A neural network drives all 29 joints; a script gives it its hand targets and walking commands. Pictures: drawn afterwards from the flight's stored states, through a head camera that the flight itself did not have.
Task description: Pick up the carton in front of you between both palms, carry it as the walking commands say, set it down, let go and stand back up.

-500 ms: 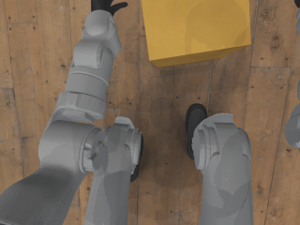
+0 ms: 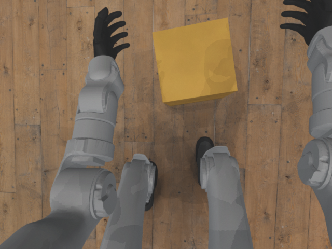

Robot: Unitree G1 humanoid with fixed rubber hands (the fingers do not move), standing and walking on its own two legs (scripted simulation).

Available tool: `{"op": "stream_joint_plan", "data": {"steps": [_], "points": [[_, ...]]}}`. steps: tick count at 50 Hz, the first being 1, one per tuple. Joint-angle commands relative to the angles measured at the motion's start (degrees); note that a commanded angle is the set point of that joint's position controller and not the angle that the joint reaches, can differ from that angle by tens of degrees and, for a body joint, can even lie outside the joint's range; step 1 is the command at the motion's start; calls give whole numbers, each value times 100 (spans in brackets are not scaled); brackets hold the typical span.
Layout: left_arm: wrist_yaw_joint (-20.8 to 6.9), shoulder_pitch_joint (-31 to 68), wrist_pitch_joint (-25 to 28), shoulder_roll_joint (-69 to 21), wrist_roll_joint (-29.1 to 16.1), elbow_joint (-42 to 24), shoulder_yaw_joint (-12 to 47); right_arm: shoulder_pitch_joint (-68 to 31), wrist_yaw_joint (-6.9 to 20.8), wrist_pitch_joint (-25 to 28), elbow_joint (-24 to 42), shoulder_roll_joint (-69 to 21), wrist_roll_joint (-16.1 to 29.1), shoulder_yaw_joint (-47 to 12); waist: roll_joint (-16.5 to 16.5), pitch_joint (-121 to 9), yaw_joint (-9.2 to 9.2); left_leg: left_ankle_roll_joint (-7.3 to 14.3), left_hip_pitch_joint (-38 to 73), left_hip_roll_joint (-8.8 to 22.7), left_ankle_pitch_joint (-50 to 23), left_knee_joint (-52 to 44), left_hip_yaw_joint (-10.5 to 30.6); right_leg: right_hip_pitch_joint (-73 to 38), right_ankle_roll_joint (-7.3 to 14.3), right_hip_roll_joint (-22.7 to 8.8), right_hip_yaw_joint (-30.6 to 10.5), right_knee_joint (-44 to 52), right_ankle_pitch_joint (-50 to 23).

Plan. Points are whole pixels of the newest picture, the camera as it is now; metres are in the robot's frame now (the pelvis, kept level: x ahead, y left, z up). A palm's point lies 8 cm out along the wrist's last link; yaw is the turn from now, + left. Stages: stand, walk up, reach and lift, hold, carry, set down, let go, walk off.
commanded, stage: set down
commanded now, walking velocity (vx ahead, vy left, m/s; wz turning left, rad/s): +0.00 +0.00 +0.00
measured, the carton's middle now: (193, 70) +0.53 -0.09 -0.42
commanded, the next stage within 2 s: let go in 0.26 s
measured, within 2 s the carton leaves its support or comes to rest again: neither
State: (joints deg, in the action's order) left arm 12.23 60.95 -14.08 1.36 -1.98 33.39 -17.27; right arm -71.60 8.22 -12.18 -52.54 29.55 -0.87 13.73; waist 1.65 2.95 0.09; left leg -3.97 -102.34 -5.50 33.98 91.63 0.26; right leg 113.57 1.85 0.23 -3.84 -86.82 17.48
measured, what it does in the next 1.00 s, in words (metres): rises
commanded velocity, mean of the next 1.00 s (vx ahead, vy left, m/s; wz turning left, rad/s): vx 0.00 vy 0.00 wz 0.00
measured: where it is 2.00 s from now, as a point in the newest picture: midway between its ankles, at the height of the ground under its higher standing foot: (175, 182)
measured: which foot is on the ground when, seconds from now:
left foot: down 0.00-1.00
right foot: down 0.00-1.00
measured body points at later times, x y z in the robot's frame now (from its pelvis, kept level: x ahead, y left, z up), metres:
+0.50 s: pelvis +0.04 -0.02 +0.12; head +0.31 -0.08 +0.48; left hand +0.48 +0.11 +0.01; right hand +0.47 -0.31 +0.00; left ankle +0.06 +0.14 -0.51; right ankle +0.14 -0.11 -0.51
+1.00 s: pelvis +0.11 +0.01 +0.22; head +0.22 -0.02 +0.65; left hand +0.34 +0.21 +0.13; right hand +0.31 -0.25 +0.12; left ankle +0.06 +0.14 -0.51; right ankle +0.14 -0.11 -0.51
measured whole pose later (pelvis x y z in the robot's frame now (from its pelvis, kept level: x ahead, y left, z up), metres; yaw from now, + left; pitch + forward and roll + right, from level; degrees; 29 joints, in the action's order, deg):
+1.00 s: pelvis +0.11 +0.01 +0.22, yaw -6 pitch +14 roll +0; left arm -2.8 -3.9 0.3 9.0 0.3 27.8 -4.0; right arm 1.7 2.6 0.0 -29.2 12.8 -1.0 6.7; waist 2.7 0.5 1.5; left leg -0.6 -26.3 -1.3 21.5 34.2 4.8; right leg 35.0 0.5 1.3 -0.7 -31.4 9.9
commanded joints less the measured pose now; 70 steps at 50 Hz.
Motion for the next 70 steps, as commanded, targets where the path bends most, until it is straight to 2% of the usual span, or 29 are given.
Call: {"op": "stream_joint_plan", "data": {"steps": [1, 13, 17, 21, 24, 29, 32, 36, 42, 49, 53, 63, 66, 70], "points": [[-73, 910, 115, 404, 69, -742, -49, -1315, 25, 90, 753, 703, -22, 87, -1067, -6524, -55, -150, 10, -224, -808, -1555, -794, -7467, -150, 191, 189, 732, -1524], [-407, 108, 402, 302, 315, -331, -270, -628, -7, 291, 490, 204, -361, 212, -1079, -5780, 70, -157, 624, -123, -1330, -2818, -642, -8406, -165, 141, -29, 2009, -2124], [-521, -296, 465, 333, 495, -286, -257, -161, -91, 309, 505, 63, -605, 334, -997, -5894, -2, -149, 996, -110, -1403, -3146, -582, -8914, -159, 122, -97, 2409, -2242], [-694, -1251, 538, 525, 713, -424, -73, 867, -270, 275, 929, -245, -775, 352, -971, -6152, -43, -61, 1363, -91, -1446, -3539, -518, -9883, -183, 81, -205, 2783, -2621], [-885, -2028, 627, 744, 774, -650, 217, 1790, -404, 310, 1499, -473, -668, 258, -895, -6020, -38, 26, 1808, -45, -1447, -3866, -475, -10368, -200, 58, -226, 3106, -2675], [-1169, -2868, 773, 1028, 559, -999, 608, 2810, -441, 496, 2431, -618, -379, 57, -746, -5139, 29, 134, 2887, 66, -1455, -4442, -374, -10404, -190, 31, -137, 3807, -2030], [-1304, -3427, 889, 1068, 395, -957, 758, 3461, -405, 644, 2569, -738, -234, -67, -702, -4576, 43, 184, 3519, 153, -1499, -4763, -289, -10331, -180, 4, -59, 4137, -1760], [-1446, -4321, 1086, 1066, 310, -758, 860, 4559, -401, 836, 2471, -952, -166, -180, -581, -3935, 66, 221, 4301, 244, -1606, -5170, -187, -10414, -157, -20, -5, 4422, -1750], [-1482, -5471, 1374, 1176, 272, -779, 1012, 6039, -522, 1146, 2486, -1066, -102, -351, -339, -2965, 44, 242, 5437, 355, -1979, -5806, -6, -10698, -143, -3, 47, 4879, -2074], [-1500, -6662, 1581, 1328, 216, -1141, 1200, 7437, -585, 1367, 2952, -1155, 11, -607, -179, -2271, 96, 214, 6730, 403, -2977, -6545, 173, -11714, -110, 62, 129, 5463, -2884], [-1552, -7043, 1551, 1420, 185, -1286, 1271, 8086, -583, 1339, 3118, -1196, 14, -718, -98, -1658, 23, 222, 7330, 437, -3208, -6951, 219, -12119, -120, 141, 190, 5885, -2854], [-1572, -7092, 1126, 1436, 244, -1339, 1407, 8358, -431, 835, 3354, -1071, 77, -922, 253, -165, -37, 375, 7371, 700, -2520, -7710, 416, -12672, -204, 302, 389, 6137, -2039], [-1545, -7108, 1005, 1444, 290, -1295, 1370, 8305, -402, 714, 3385, -1052, 86, -915, 320, -33, 6, 375, 7375, 732, -2606, -7706, 424, -12759, -214, 314, 406, 6105, -2022], [-1532, -7155, 916, 1468, 323, -1281, 1331, 8351, -399, 626, 3407, -1068, 64, -903, 239, -116, 24, 342, 7646, 677, -3014, -7554, 373, -12752, -201, 305, 364, 6110, -2242]]}}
